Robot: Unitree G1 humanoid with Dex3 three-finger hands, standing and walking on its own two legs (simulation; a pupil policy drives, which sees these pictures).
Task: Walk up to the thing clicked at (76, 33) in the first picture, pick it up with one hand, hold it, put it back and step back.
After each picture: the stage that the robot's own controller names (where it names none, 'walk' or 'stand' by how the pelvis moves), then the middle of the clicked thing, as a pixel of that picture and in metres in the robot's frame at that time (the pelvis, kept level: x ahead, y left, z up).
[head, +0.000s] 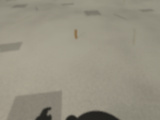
stand; (75, 34) +2.00 +0.46 -0.66
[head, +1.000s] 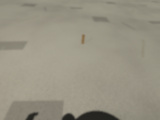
walk; (83, 39) +1.89 +0.19 -0.64
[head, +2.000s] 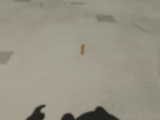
walk; (82, 49) +1.30 +0.13 -0.65
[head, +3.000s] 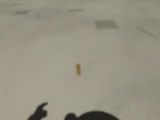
walk; (78, 69) +0.82 +0.20 -0.62
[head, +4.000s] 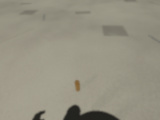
walk; (77, 86) +0.54 +0.20 -0.64
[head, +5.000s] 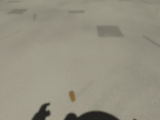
stand; (72, 96) +0.37 +0.20 -0.64
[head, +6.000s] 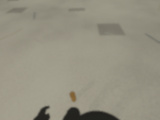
stand; (73, 97) +0.35 +0.20 -0.65
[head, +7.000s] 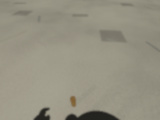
stand; (73, 101) +0.34 +0.17 -0.66
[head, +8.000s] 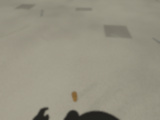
stand; (74, 96) +0.35 +0.17 -0.65
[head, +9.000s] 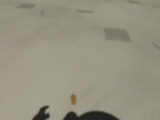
stand; (73, 99) +0.33 +0.16 -0.65
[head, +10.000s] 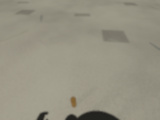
stand; (73, 102) +0.32 +0.17 -0.66
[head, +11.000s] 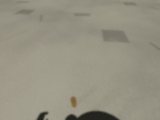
stand; (73, 102) +0.32 +0.17 -0.66
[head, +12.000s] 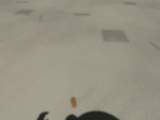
go down; (73, 102) +0.32 +0.17 -0.66
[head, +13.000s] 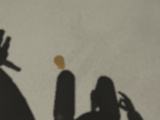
go down; (60, 63) +0.38 +0.24 -0.26
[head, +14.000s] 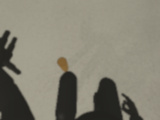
approach; (63, 65) +0.38 +0.24 -0.26
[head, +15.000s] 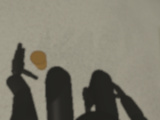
close in; (40, 62) +0.34 +0.28 -0.15
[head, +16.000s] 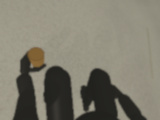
close; (37, 61) +0.36 +0.29 -0.15
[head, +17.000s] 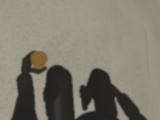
lift; (39, 63) +0.34 +0.28 -0.16
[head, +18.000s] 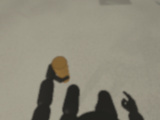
lift; (62, 72) +0.32 +0.19 +0.02
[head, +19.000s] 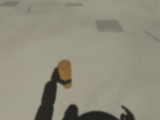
hold; (66, 76) +0.31 +0.17 +0.02
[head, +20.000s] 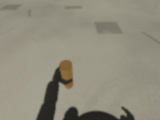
hold; (67, 76) +0.31 +0.16 +0.02
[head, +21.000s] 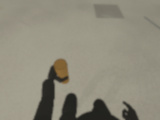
crouch; (63, 73) +0.33 +0.19 -0.02
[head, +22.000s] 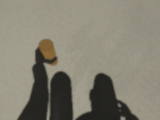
lower; (50, 55) +0.43 +0.25 -0.08
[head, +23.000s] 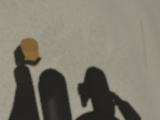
lower; (32, 55) +0.41 +0.29 -0.16
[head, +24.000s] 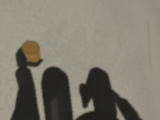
lower; (33, 56) +0.38 +0.30 -0.16
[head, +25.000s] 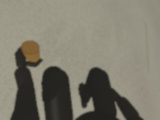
lower; (33, 56) +0.38 +0.30 -0.16
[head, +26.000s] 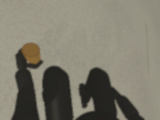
lower; (33, 57) +0.36 +0.30 -0.16
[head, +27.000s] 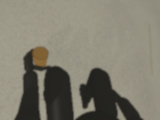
open; (40, 60) +0.36 +0.27 -0.16
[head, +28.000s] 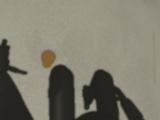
stand; (47, 61) +0.35 +0.26 -0.17
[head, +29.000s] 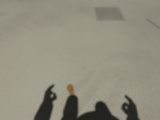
stand; (71, 90) +0.33 +0.19 -0.52
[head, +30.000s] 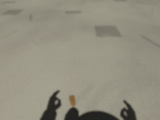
stand; (72, 101) +0.33 +0.18 -0.60
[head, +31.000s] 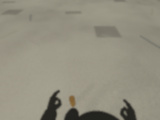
stand; (72, 101) +0.32 +0.17 -0.60
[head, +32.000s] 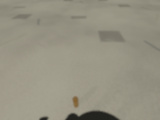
stand; (75, 102) +0.35 +0.16 -0.65
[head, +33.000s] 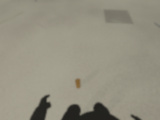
walk; (78, 83) +0.43 +0.13 -0.63
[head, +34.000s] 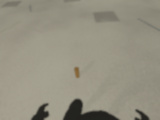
walk; (77, 72) +0.65 +0.22 -0.62
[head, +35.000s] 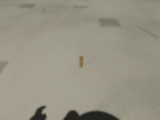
stand; (81, 62) +0.98 +0.18 -0.63
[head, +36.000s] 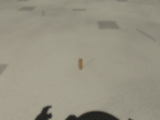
stand; (80, 64) +0.97 +0.18 -0.65
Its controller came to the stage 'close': yes
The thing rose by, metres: 0.67
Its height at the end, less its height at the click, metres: +0.00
